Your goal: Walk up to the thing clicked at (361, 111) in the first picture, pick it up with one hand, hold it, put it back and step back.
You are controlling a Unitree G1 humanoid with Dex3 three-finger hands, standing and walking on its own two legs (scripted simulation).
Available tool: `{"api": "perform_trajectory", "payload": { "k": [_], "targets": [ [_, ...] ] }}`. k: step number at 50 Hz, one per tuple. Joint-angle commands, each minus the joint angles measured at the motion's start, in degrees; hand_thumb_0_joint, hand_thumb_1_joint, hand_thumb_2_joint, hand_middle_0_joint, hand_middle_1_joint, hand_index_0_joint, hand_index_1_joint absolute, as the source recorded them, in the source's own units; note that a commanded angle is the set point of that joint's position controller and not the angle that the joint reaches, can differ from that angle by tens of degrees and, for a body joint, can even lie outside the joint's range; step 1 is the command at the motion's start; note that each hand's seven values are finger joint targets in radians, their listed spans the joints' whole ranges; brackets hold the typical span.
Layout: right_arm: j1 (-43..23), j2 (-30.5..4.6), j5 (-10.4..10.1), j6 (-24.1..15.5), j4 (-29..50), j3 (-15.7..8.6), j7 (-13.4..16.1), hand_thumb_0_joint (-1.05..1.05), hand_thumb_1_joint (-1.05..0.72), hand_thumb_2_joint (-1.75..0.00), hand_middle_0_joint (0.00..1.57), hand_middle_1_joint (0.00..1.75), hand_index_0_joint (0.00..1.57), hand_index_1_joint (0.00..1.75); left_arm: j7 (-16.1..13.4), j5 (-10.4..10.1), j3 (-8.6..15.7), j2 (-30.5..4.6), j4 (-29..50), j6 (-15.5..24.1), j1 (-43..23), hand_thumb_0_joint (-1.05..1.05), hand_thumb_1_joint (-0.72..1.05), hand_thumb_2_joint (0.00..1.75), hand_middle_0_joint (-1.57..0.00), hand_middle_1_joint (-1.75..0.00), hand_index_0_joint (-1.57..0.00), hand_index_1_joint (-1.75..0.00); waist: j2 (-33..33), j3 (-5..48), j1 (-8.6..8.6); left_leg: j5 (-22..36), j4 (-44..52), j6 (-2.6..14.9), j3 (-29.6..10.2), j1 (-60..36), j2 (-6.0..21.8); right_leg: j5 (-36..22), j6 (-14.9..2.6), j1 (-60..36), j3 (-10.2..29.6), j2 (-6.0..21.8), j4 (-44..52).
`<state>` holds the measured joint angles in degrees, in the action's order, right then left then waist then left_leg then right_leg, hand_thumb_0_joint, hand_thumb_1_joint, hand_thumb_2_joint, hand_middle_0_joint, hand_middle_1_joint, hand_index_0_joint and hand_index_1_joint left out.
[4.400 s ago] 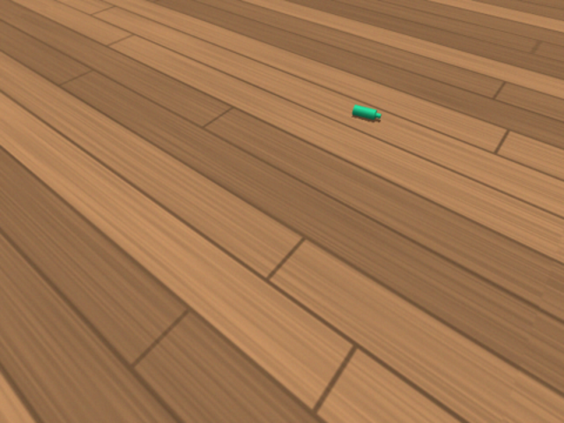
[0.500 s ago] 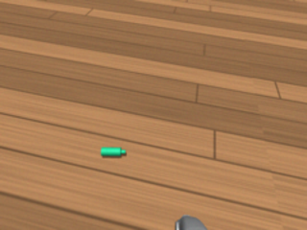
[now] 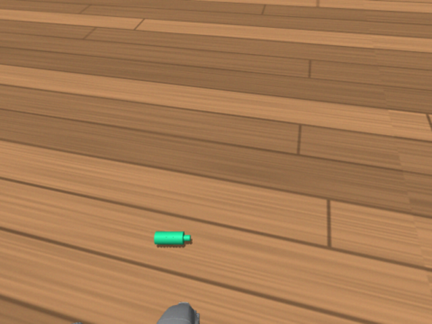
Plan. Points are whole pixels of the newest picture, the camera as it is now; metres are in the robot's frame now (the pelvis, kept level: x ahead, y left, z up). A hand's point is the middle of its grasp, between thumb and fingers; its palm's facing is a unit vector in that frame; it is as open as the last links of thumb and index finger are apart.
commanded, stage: walk up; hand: left
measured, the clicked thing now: (173, 237) +0.57 +0.28 -0.73
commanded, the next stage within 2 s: none
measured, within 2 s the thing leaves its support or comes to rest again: neither
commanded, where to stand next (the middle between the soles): +0.09 +0.01 m, yaw +1 degrees
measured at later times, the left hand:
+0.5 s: hand out of the picture +0.10 +0.27 -0.15, palm faces +0.00 -0.94 -0.34, open 7.3 cm
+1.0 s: hand out of the picture +0.13 +0.27 -0.14, palm faces -0.01 -0.95 -0.32, open 7.3 cm
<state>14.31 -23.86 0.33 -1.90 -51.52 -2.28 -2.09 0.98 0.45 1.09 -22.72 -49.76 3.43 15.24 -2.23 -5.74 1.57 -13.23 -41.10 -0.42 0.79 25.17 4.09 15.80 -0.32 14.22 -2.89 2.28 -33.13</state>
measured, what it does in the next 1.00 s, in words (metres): steps on the spot: left foot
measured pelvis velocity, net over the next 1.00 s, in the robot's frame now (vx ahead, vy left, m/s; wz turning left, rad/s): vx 0.05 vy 0.02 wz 0.01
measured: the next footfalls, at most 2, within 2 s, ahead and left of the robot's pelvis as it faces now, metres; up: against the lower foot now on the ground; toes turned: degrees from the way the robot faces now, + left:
left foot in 0.06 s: +0.14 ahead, +0.15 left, +0.00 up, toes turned +3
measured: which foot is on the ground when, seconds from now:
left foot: up 0.00-0.04, down 0.06-1.00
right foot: down 0.00-1.00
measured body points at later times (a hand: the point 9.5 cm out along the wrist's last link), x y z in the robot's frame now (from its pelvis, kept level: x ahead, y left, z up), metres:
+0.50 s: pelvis +0.04 +0.01 +0.01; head +0.05 +0.02 +0.46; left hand +0.10 +0.32 -0.12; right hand +0.16 -0.28 -0.12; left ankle +0.10 +0.15 -0.73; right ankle +0.03 -0.12 -0.73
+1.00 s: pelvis +0.05 +0.02 +0.02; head +0.06 +0.02 +0.47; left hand +0.13 +0.32 -0.12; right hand +0.12 -0.29 -0.12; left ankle +0.10 +0.15 -0.73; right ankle +0.03 -0.12 -0.73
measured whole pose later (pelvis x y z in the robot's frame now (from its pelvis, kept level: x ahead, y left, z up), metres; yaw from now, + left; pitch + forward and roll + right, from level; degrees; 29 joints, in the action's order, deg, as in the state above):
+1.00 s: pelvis +0.05 +0.02 +0.02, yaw +0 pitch -2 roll -1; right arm 4.6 -20.1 0.3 -0.8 -67.8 0.4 -0.8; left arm 0.8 0.2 0.6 -20.0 -66.9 0.0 4.3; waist 0.1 -3.2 -0.7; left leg -5.5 -19.5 -1.1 1.4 11.9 2.6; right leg 11.8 1.7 4.4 -1.5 1.7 -18.3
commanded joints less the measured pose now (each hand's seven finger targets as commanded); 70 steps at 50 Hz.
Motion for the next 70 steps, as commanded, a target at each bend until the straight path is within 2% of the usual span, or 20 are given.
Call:
{"api": "perform_trajectory", "payload": {
  "k": [1,2,3,4,5,6,8,9,11,13,15,18,21,29,42,50,66,67,68,70],
  "targets": [
    [3.63,-8.9,0.0,-1.38,-0.25,-3.06,1.87,0.0,-0.9,-0.9,0.2,0.3,0.2,0.3,-1.14,-0.77,2.95,-12.14,3.6,-0.86,-4.99,0.0,0.9,0.9,-0.2,-0.3,-0.2,-0.3,7.9,6.11,-3.08,8.89,9.49,0.96,2.39,-18.53,-2.85,-11.25,-7.35,11.52,5.1,8.46,0.39],
    [4.17,-11.06,0.38,-1.79,-0.48,-3.36,2.26,0.0,-0.9,-0.9,0.2,0.3,0.2,0.3,-1.1,-0.97,2.25,-10.27,3.3,-1.3,-4.41,0.0,0.9,0.9,-0.2,-0.3,-0.2,-0.3,3.1,6.79,-3.46,10.29,14.23,2.15,-2.77,-19.94,1.5,-4.93,-4.83,12.88,3.7,6.02,-2.97],
    [2.25,-14.07,0.96,-2.25,0.15,-3.58,2.53,0.0,-0.9,-0.9,0.2,0.3,0.2,0.3,-1.08,-1.59,1.5,-7.46,2.7,-1.92,-2.16,0.0,0.9,0.9,-0.2,-0.3,-0.2,-0.3,-5.84,7.73,-1.67,8.59,20.06,5.16,-17.61,-17.85,11.71,4.72,-1.7,13.11,1.72,0.47,-9.63],
    [-0.76,-16.71,-0.06,-2.21,0.96,-3.61,2.59,0.0,-0.9,-0.9,0.2,0.3,0.2,0.3,-1.59,-1.8,2.06,-10.05,0.53,-2.93,0.04,0.0,0.9,0.9,-0.2,-0.3,-0.2,-0.3,-7.13,8.45,-1.21,5.67,22.04,11.44,-24.26,-13.94,16.65,15.31,-1.04,8.83,3.01,-0.81,-12.73],
    [-3.47,-16.17,0.11,-1.84,0.58,-3.44,2.56,0.0,-0.9,-0.9,0.2,0.3,0.2,0.3,-1.89,-1.44,2.52,-11.72,-1.78,-3.21,-0.04,0.0,0.9,0.9,-0.2,-0.3,-0.2,-0.3,-6.66,7.52,-0.69,1.89,22.06,12.45,-24.83,-10.7,15.93,17.42,-1.09,6.42,4.65,0.62,-14.06],
    [-5.86,-14.76,0.17,-1.65,0.74,-2.85,2.74,0.0,-0.9,-0.9,0.2,0.3,0.2,0.3,-1.83,-1.15,2.57,-11.66,-2.71,-3.1,-0.33,0.0,0.9,0.9,-0.2,-0.3,-0.2,-0.3,-6.55,7.43,-0.13,1.54,21.23,11.11,-20.44,-8.85,13.55,15.5,-1.48,4.56,4.25,1.07,-11.4],
    [-9.64,-13.21,0.09,-1.14,0.3,-1.81,2.53,0.0,-0.9,-0.9,0.2,0.3,0.2,0.3,-1.63,-1.13,2.31,-10.53,-5.75,-2.33,2.26,0.0,0.9,0.9,-0.2,-0.3,-0.2,-0.3,-9.09,8.36,1.89,4.28,16.58,7.28,-11.68,-7.31,8.83,2.96,-1.56,-1.26,3.17,1.54,0.46],
    [-10.22,-11.41,-0.41,-0.86,-0.32,-1.14,2.42,0.0,-0.9,-0.9,0.2,0.3,0.2,0.3,-1.7,-0.73,2.41,-11.1,-6.73,-1.84,1.56,0.0,0.9,0.9,-0.2,-0.3,-0.2,-0.3,-7.63,8.98,1.6,6.07,14.63,5.3,-9.74,-6.46,7.22,-2.57,-1.54,-4.05,4.78,2.19,4.2],
    [-8.81,-9.36,-0.98,-0.57,-1.9,-0.15,2.21,0.0,-0.9,-0.9,0.2,0.3,0.2,0.3,-1.44,-0.29,2.27,-12.83,-5.89,-1.57,-5.02,0.0,0.9,0.9,-0.2,-0.3,-0.2,-0.3,-2.29,7.75,-1.62,-1.88,15.96,2.64,-7.46,-8.27,4.06,-0.05,-2.93,-0.01,10.27,5.35,7.47],
    [-10.47,-10.75,-0.58,-0.64,-3.76,-0.34,2.19,0.0,-0.9,-0.9,0.2,0.3,0.2,0.3,-1.12,-0.64,1.61,-11.66,-6.67,-1.76,-7.77,0.0,0.9,0.9,-0.2,-0.3,-0.2,-0.3,-3.19,6.86,-1.67,-5.06,18.73,2.83,-8.53,-11.38,4.79,0.36,-2.09,1.75,7.3,3.62,6.59],
    [-12.6,-10.66,-0.57,-0.84,-4.67,-0.01,2.09,0.0,-0.9,-0.9,0.2,0.3,0.2,0.3,-1.15,-0.79,1.27,-10.83,-8.92,-1.63,-6.32,0.0,0.9,0.9,-0.2,-0.3,-0.2,-0.3,-2.44,8.26,-0.56,0.09,18.09,3.45,-8.65,-12.33,5.65,-1.74,-1.86,-1.02,6.43,3.45,8.24],
    [-12.68,-9.74,-0.88,-0.86,-6.61,0.42,2.1,0.0,-0.9,-0.9,0.2,0.3,0.2,0.3,-1.13,-0.69,1.43,-11.28,-10.25,-1.21,-8.87,0.0,0.9,0.9,-0.2,-0.3,-0.2,-0.3,1.42,8.38,-1.61,8.85,16.82,2.69,-5.88,-14.75,4.32,-7.59,-1.73,-2.29,7.5,4.75,11.2],
    [-13.6,-9.71,-0.85,-0.81,-8.24,0.21,2.2,0.0,-0.9,-0.9,0.2,0.3,0.2,0.3,-1.1,-0.92,1.21,-10.72,-11.23,-1.43,-10.48,0.0,0.9,0.9,-0.2,-0.3,-0.2,-0.3,1.34,9.16,-1.77,11.95,17.7,2.2,-5.02,-18.2,4.23,-9.22,-1.31,-1.9,6.67,4.93,11.99],
    [-15.81,-8.82,-0.51,-0.18,-11.35,0.42,2.11,0.0,-0.9,-0.9,0.2,0.3,0.2,0.3,-1.06,-0.65,1.23,-9.9,-13.42,-1.81,-13.26,0.0,0.9,0.9,-0.2,-0.3,-0.2,-0.3,3.3,8.56,-1.69,11.51,20.95,1.24,-4.37,-19.26,3.91,-8.16,-0.78,-4.42,6.43,5.38,17.15],
    [-15.21,-9.06,0.08,-0.35,-12.29,0.34,2.13,0.0,-0.9,-0.9,0.2,0.3,0.2,0.3,-0.71,-0.13,1.71,-9.72,-13.79,-2.39,-13.59,0.0,0.9,0.9,-0.2,-0.3,-0.2,-0.3,1.01,7.5,-1.74,3.27,25.77,0.82,-5.53,-16.95,4.04,-4.31,-0.75,-6.61,5.7,4.98,18.7],
    [-13.47,-8.73,0.07,-0.52,-12.51,0.29,2.33,0.0,-0.9,-0.9,0.2,0.3,0.2,0.3,-0.79,-0.2,2.03,-9.39,-13.78,-2.42,-13.83,0.0,0.9,0.9,-0.2,-0.3,-0.2,-0.3,1.45,8.86,-2.08,9.38,24.68,0.8,-5.1,-17.71,3.93,-7.24,-0.59,-8.12,5.54,5.14,18.54],
    [-13.89,-8.47,0.09,-0.06,-11.88,-0.01,2.36,0.0,-0.9,-0.9,0.2,0.3,0.2,0.3,-0.96,-0.09,1.96,-8.89,-13.8,-2.51,-12.94,0.0,0.9,0.9,-0.2,-0.3,-0.2,-0.3,1.66,7.52,-2.22,8.82,24.57,0.76,-5.11,-18.49,3.55,-7.35,-0.12,-6.52,5.15,5.02,19.02],
    [-13.45,-12.22,-0.14,0.74,-11.48,-1.25,2.75,0.0,-0.9,-0.9,0.2,0.3,0.2,0.3,-1.24,-0.55,3.72,-12.52,-12.37,-3.84,-13.51,0.0,0.9,0.9,-0.2,-0.3,-0.2,-0.3,2.34,1.2,-2.41,25.84,19.67,1.52,-5.63,-13.99,3.99,-18.97,-0.56,-2.74,4.62,4.7,12.05],
    [-12.7,-11.78,-0.75,1.11,-10.93,-1.38,2.99,0.0,-0.9,-0.9,0.2,0.3,0.2,0.3,-1.46,-0.95,3.74,-11.49,-11.65,-4.35,-11.97,0.0,0.9,0.9,-0.2,-0.3,-0.2,-0.3,1.77,3.67,-2.19,31.54,18.35,2.11,-5.24,-15.67,4.82,-20.48,-0.6,-2.72,3.22,4.08,10.23],
    [-11.9,-12.05,-1.12,1.59,-9.3,-1.99,3.01,0.0,-0.9,-0.9,0.2,0.3,0.2,0.3,-1.42,-1.12,3.8,-10.49,-9.75,-4.89,-10.48,0.0,0.9,0.9,-0.2,-0.3,-0.2,-0.3,-0.15,9.61,-2.34,34.05,17.28,3.69,-6.32,-17.65,6.06,-18.99,-0.88,-4.04,2.4,3.01,6.21]
  ]
}}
